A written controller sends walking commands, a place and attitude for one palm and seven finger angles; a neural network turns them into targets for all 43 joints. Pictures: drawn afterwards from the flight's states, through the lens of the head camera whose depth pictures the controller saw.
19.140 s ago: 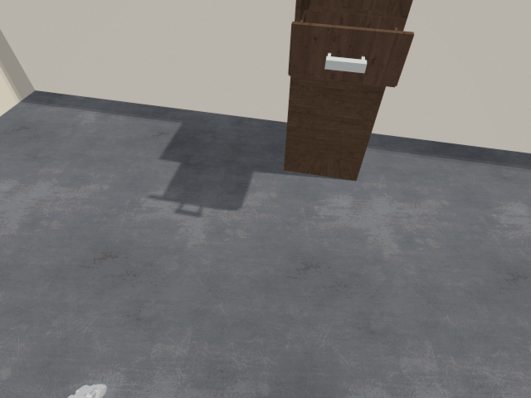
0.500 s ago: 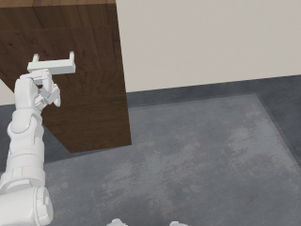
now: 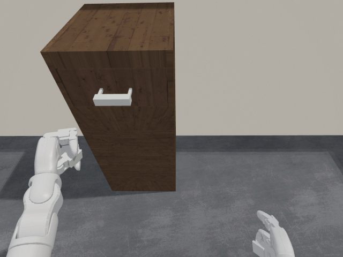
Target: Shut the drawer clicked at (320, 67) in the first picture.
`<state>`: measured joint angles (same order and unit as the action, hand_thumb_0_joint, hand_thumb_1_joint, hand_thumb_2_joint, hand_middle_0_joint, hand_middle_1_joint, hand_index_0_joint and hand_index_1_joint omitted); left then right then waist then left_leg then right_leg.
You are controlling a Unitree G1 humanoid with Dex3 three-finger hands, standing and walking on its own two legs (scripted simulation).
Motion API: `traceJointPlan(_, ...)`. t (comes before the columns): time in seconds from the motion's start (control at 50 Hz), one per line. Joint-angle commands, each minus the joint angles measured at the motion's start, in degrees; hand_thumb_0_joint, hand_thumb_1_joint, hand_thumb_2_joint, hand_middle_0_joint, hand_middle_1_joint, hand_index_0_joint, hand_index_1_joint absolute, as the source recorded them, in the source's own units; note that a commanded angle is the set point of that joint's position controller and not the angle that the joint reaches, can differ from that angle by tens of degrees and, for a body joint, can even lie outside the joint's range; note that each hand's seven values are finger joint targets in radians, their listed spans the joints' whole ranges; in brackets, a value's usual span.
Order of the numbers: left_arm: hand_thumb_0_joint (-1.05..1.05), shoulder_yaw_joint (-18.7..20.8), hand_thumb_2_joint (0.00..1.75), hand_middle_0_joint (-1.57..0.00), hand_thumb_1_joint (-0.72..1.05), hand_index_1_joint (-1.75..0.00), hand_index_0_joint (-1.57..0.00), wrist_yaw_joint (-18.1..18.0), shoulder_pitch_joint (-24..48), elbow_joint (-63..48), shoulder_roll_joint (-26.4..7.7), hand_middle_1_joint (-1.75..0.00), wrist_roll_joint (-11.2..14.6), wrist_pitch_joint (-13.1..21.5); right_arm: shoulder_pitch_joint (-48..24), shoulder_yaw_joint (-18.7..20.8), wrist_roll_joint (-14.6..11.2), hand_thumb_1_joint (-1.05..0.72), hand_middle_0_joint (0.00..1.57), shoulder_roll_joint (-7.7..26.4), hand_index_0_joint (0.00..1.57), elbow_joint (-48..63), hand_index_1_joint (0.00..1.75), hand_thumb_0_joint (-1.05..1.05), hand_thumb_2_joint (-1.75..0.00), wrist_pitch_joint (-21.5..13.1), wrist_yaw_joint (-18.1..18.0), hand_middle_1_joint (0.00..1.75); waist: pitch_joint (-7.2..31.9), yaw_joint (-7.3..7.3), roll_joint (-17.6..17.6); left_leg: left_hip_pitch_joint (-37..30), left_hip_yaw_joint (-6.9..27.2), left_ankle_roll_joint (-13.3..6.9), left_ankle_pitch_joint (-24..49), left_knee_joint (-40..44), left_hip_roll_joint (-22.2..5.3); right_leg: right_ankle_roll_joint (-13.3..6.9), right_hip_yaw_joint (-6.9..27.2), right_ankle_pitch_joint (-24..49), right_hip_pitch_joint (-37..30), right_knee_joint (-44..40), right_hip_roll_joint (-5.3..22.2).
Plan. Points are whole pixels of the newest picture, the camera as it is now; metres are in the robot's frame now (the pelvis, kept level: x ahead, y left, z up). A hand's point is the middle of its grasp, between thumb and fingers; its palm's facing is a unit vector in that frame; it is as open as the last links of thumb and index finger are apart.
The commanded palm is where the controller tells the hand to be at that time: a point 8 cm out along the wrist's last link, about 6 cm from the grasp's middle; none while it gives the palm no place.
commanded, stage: draw the hand back to the body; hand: left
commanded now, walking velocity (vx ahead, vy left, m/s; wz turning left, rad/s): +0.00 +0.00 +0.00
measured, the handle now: (114, 95) +0.60 +0.25 +0.03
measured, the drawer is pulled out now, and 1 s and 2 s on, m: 0.00 0.00 0.00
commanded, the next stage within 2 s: step back with the hand held close in 0.66 s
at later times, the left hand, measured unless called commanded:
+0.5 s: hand (39, 191) +0.18 +0.23 +0.16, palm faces +0.38 -0.83 -0.40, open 3.3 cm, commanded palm +0.13 +0.27 +0.18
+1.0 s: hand (31, 192) +0.18 +0.24 +0.17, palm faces +0.33 -0.82 -0.47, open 3.3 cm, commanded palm +0.12 +0.29 +0.18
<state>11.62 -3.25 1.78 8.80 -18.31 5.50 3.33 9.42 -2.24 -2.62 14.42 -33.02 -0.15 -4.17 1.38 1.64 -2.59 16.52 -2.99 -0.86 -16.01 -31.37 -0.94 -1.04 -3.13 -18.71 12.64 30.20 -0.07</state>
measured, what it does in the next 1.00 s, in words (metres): stands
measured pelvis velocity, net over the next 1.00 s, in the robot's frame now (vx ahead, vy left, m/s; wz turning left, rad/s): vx -0.01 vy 0.01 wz -0.01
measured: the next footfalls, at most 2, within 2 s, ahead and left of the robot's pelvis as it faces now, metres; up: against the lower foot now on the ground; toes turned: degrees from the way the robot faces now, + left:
none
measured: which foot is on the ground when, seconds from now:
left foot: down 0.00-1.00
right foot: down 0.00-1.00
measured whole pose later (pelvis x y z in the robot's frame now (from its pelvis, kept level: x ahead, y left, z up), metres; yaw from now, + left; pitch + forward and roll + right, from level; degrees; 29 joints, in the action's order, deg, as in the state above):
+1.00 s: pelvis -0.01 +0.01 +0.01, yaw -1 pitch -1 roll -1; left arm 19.0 -5.3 -33.3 -27.6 -20.5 3.1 10.0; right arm 9.8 0.1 0.1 13.6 -32.0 -0.1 -3.6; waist -0.7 1.2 -3.9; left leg 12.0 -3.5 -1.3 -11.4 -23.9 -0.9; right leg -0.3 -2.6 -13.0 7.6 21.2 -0.3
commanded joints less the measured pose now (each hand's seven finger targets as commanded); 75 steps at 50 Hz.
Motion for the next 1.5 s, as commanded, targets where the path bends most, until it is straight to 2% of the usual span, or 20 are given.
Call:
traceJointPlan(0.0,0.0,4.7,0.9,-1.4,0.9,-1.6,-1.4,-2.8,11.7,-19.8,-11.5,-1.6,-0.6,3.5,-5.6,1.8,0.8,-0.9,0.2,6.2,0.2,7.1,0.3,0.0,-0.9,-3.4,-0.8,0.3,8.9,-0.58,-1.9,-12.7,2.4,-1.2,11.8,7.7,0.4,-0.4,2.4,15.4,-2.9,-8.6,-0.2)
traceJointPlan(0.04,0.0,5.8,0.9,-1.4,0.9,-1.6,-1.4,-3.0,6.3,-21.1,-11.9,-1.6,-0.6,3.3,-5.9,2.0,1.2,-0.9,0.2,6.2,0.2,6.7,0.3,0.0,-0.9,-3.6,-0.7,0.3,8.0,0.09,0.7,-13.2,2.1,-1.4,13.5,8.6,0.3,-0.3,2.4,16.9,-4.7,-9.8,-0.3)
traceJointPlan(0.1,0.0,5.3,0.9,-1.4,0.9,-1.6,-1.4,-2.8,0.9,-25.9,-10.2,-1.6,-0.6,3.5,-6.7,1.8,1.5,-0.9,0.2,5.6,0.2,6.9,0.3,0.0,-0.9,-3.9,-0.4,0.3,6.5,0.39,-1.0,-14.9,1.8,-1.2,14.8,9.7,0.4,-0.2,2.3,18.2,-5.9,-11.0,-0.1)
traceJointPlan(0.14,0.0,6.9,0.9,-1.4,0.9,-1.6,-1.4,-2.7,-4.4,-26.7,-10.9,-1.6,-0.5,3.4,-7.2,2.1,1.7,-0.9,0.2,5.7,0.2,6.8,0.3,0.0,-0.9,-4.0,-0.3,0.3,5.2,0.97,2.0,-14.7,1.5,-1.3,15.2,10.2,0.4,0.0,2.4,18.4,-6.6,-12.3,-0.4)
traceJointPlan(0.2,0.0,7.2,0.9,-1.4,0.9,-1.6,-1.4,-2.6,-7.6,-33.1,-10.5,-1.6,-0.7,4.1,-7.3,2.1,2.1,-0.9,0.2,5.2,0.2,7.1,0.3,0.0,-0.9,-4.3,-0.1,0.3,5.0,0.99,-1.8,-15.9,1.5,-1.2,15.8,10.6,0.5,-0.1,2.4,18.6,-7.3,-12.7,-0.1)
traceJointPlan(0.34,0.0,10.3,0.9,-1.4,0.9,-1.6,-1.4,-2.6,-21.0,-41.4,-11.2,-1.6,-0.8,5.4,-7.5,2.9,2.7,-0.9,0.2,4.9,0.2,7.4,0.3,0.0,-0.9,-5.9,0.2,0.3,2.0,1.78,0.6,-16.0,1.3,-1.1,16.2,10.3,0.7,0.2,2.4,18.2,-6.3,-15.2,-0.5)
traceJointPlan(0.46,0.0,11.3,0.9,-1.4,0.9,-1.6,-1.4,-2.7,-29.6,-47.6,-10.6,-1.6,-0.6,6.6,-6.8,3.1,2.6,-0.9,0.2,4.3,0.2,7.9,0.3,0.0,-0.9,-7.1,-0.1,0.3,1.3,1.94,-0.4,-15.8,1.3,-1.1,14.5,10.0,0.5,0.3,2.5,16.6,-5.8,-15.0,-0.3)
traceJointPlan(0.54,0.0,10.5,0.9,-1.4,0.9,-1.6,-1.4,-3.0,-27.0,-44.5,-9.6,-1.6,-1.1,6.4,-6.4,3.4,2.7,-0.9,0.2,4.7,0.2,6.8,0.3,0.0,-0.9,-7.5,-0.6,0.3,-2.5,1.19,1.7,-15.3,1.4,-1.3,11.0,10.3,0.5,0.5,2.5,12.0,-2.6,-16.8,-0.5)
traceJointPlan(0.64,0.0,10.9,0.9,-1.4,0.9,-1.6,-1.4,-3.3,-26.1,-44.8,-10.0,-1.6,-1.2,6.8,-6.5,3.3,2.9,-0.9,0.2,4.6,0.2,6.8,0.3,0.0,-0.9,-8.1,-1.0,0.3,-0.5,1.8,1.4,-15.5,1.8,-1.3,10.7,10.5,0.5,0.3,2.5,11.5,-4.3,-15.8,-0.2)
traceJointPlan(0.68,0.0,10.3,0.9,-1.4,0.9,-1.6,-1.4,-3.4,-26.3,-46.1,-9.5,-1.6,-1.2,6.8,-6.6,3.1,2.8,-0.9,0.2,4.4,0.2,6.9,0.3,0.0,-0.9,-8.3,-0.9,0.3,0.5,1.87,-1.2,-15.6,1.8,-1.2,11.9,10.3,0.6,0.1,2.6,13.1,-5.4,-14.9,0.1)
traceJointPlan(0.76,0.0,10.2,0.9,-1.4,0.9,-1.6,-1.4,-3.5,-26.2,-46.2,-9.5,-1.6,-1.3,6.7,-6.9,2.8,2.8,-0.9,0.2,4.1,0.2,6.9,0.3,0.0,-0.9,-8.6,-0.7,0.3,-1.0,1.96,-1.8,-14.9,2.3,-0.8,11.1,11.0,0.4,0.0,2.4,11.9,-5.2,-15.1,-0.1)
traceJointPlan(0.78,0.0,18.3,0.9,-1.4,0.9,-1.6,-1.4,-3.8,-20.4,-51.9,-17.3,-1.6,-1.6,9.1,-6.6,3.1,2.6,-0.9,0.2,5.6,0.2,9.1,0.3,0.0,-0.9,-6.9,-0.3,0.3,-5.0,-0.02,-0.1,-9.6,3.3,-1.9,8.3,9.0,-0.6,0.2,7.4,14.2,0.3,-17.7,2.5)
traceJointPlan(0.82,0.0,13.6,0.9,-1.4,0.9,-1.6,-1.4,-2.9,-31.0,-44.7,-10.7,-1.6,-1.8,9.1,-5.5,3.4,3.0,-0.9,0.2,4.9,0.2,8.3,0.3,0.0,-0.9,-4.9,0.2,0.3,-2.5,-0.44,2.8,-9.8,3.4,-1.8,10.7,7.5,-0.7,0.3,6.7,16.8,0.2,-16.6,4.0)
traceJointPlan(0.88,0.0,13.2,0.9,-1.4,0.9,-1.6,-1.4,-2.7,-34.0,-46.2,-10.3,-1.6,-1.9,9.8,-5.2,4.2,2.9,-0.9,0.2,5.2,0.2,9.3,0.3,0.0,-0.9,-3.4,0.2,0.3,2.6,-0.69,-0.6,-10.7,2.9,-1.8,17.5,8.3,-1.5,0.9,4.5,21.9,-2.0,-13.0,3.6)
traceJointPlan(0.96,0.0,15.1,0.9,-1.4,0.9,-1.6,-1.4,-3.1,-37.1,-47.6,-12.1,-1.6,-1.6,10.0,-5.1,4.8,2.5,-0.9,0.2,5.0,0.2,10.5,0.3,0.0,-0.9,-1.8,-0.2,0.3,7.3,-0.67,1.4,-11.2,3.5,-1.7,25.8,8.2,-2.4,1.6,3.0,26.2,-3.8,-9.9,2.7)
traceJointPlan(1.02,0.0,15.7,0.9,-1.4,0.9,-1.6,-1.4,-3.4,-38.1,-50.0,-12.9,-1.6,-1.5,10.1,-4.9,5.3,2.2,-0.9,0.2,5.2,0.2,11.5,0.3,0.0,-0.9,-1.1,-0.3,0.3,8.8,-0.75,0.5,-10.3,3.7,-1.6,28.6,7.8,-2.9,1.8,2.7,27.3,-4.2,-7.9,2.2)
traceJointPlan(1.14,0.0,16.7,0.9,-1.4,0.9,-1.6,-1.4,-4.2,-39.0,-52.1,-14.0,-1.6,-1.6,10.8,-4.8,5.6,2.1,-0.9,0.2,5.4,0.2,12.0,0.3,0.0,-0.9,-1.4,-0.7,0.3,7.6,-0.79,-0.9,-4.6,4.9,-1.8,20.7,9.6,-3.4,2.0,2.9,20.8,-3.7,-6.6,1.5)
traceJointPlan(1.32,0.0,15.8,0.9,-1.4,0.9,-1.6,-1.4,-5.3,-38.5,-52.0,-12.4,-1.6,-2.5,13.1,-3.6,5.7,1.9,-0.9,0.2,5.8,0.2,11.6,0.3,0.0,-0.9,-3.8,-0.8,0.3,2.7,-1.92,-0.3,8.0,7.2,-2.9,-5.6,11.9,-3.8,1.6,5.3,7.9,-3.3,-7.3,1.7)
traceJointPlan(1.38,0.0,16.1,0.9,-1.4,0.9,-1.6,-1.4,-5.7,-38.1,-52.4,-12.5,-1.6,-2.8,13.8,-3.1,5.7,2.1,-0.9,0.2,5.8,0.2,11.2,0.3,0.0,-0.9,-4.7,-0.9,0.3,2.4,-1.97,0.0,9.2,8.1,-2.9,-8.9,11.5,-3.9,1.4,5.8,3.0,-1.8,-8.0,1.8)
traceJointPlan(1.48,0.0,16.2,0.9,-1.4,0.9,-1.6,-1.4,-6.1,-36.8,-54.1,-12.4,-1.6,-3.7,15.0,-3.0,5.6,2.6,-0.9,0.2,6.4,0.2,10.8,0.3,0.0,-0.9,-6.5,-1.3,0.3,1.7,-2.12,-4.0,12.9,11.6,-3.7,-17.3,14.7,-6.4,1.7,5.2,-2.5,-1.8,-4.6,-0.3)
